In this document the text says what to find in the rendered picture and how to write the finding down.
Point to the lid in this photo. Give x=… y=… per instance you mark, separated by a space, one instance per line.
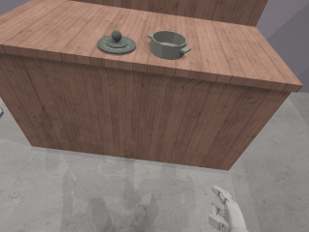
x=124 y=46

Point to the pot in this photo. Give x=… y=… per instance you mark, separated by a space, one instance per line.
x=168 y=45

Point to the knob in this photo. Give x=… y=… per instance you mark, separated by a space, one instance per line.
x=116 y=35

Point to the right robot hand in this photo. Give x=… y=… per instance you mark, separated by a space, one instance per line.
x=228 y=217

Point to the table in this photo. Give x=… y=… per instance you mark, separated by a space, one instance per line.
x=201 y=110

